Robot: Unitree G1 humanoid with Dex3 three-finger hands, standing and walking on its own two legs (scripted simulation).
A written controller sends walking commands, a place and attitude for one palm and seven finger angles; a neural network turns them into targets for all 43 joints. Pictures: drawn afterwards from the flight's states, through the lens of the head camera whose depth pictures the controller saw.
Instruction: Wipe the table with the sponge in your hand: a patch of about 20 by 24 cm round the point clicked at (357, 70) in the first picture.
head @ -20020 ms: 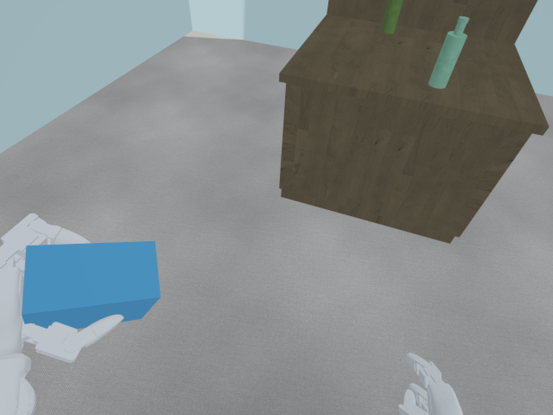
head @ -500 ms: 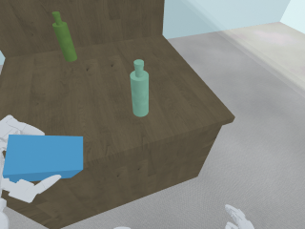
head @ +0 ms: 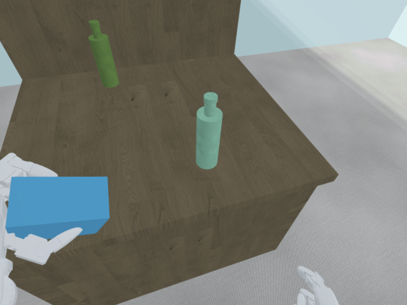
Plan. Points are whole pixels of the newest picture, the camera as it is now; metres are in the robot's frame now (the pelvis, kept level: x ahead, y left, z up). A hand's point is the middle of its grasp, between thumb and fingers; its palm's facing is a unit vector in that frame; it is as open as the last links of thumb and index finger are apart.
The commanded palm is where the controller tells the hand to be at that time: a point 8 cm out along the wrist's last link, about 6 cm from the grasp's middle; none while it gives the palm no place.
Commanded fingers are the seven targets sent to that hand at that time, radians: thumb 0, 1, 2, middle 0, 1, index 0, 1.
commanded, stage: shuffle to correct the standing spot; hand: left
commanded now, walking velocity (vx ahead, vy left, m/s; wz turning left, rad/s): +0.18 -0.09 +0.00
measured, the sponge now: (74, 208) +0.22 +0.23 +0.13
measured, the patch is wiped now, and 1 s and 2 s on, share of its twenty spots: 0.00 0.00 0.00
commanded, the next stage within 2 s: come to a stop and stand still in 0.10 s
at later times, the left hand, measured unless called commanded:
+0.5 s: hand (78, 182) +0.26 +0.23 +0.15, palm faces +0.39 -0.83 -0.39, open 10.6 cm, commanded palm +0.21 +0.26 +0.18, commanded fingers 0.00 0.10 1.30 -1.20 -1.60 -1.20 -1.60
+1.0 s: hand (66, 201) +0.23 +0.24 +0.14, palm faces +0.28 -0.90 -0.33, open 10.6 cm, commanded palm +0.18 +0.29 +0.18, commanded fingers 0.00 0.10 1.30 -1.20 -1.60 -1.20 -1.60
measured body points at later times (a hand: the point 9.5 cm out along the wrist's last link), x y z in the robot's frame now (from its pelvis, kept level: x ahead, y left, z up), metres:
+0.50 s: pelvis +0.04 -0.02 +0.00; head +0.06 -0.02 +0.45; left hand +0.23 +0.27 +0.17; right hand +0.21 -0.25 -0.09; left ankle +0.04 +0.11 -0.73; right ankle +0.06 -0.09 -0.73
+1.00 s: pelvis +0.00 +0.02 +0.01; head +0.01 +0.03 +0.46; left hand +0.21 +0.29 +0.16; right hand +0.15 -0.21 -0.07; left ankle +0.04 +0.11 -0.73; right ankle +0.06 -0.09 -0.73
